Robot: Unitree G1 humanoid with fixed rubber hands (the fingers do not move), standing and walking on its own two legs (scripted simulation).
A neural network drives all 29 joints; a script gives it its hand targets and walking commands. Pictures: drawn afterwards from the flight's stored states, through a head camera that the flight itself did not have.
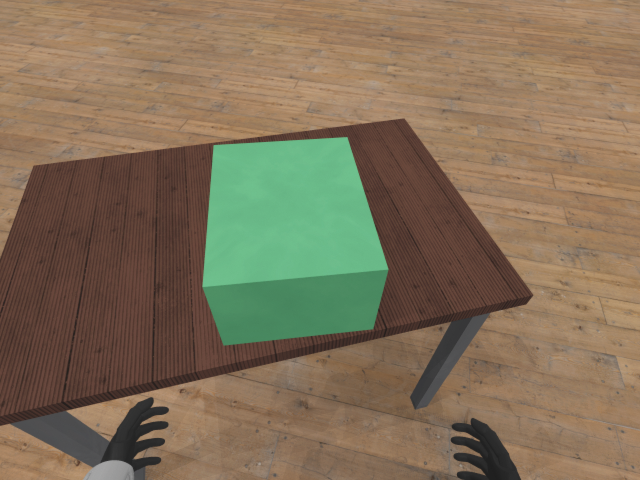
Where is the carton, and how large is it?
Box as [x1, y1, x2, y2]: [202, 137, 388, 345]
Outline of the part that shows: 347,137 214,145 202,286 224,345 370,329 373,327 388,269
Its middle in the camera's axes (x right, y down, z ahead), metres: -0.05 -0.02 +0.67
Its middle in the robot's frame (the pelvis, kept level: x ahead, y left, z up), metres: +0.53 +0.03 -0.03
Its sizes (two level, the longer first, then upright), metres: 0.312 0.246 0.165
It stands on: a table, 0.66 m high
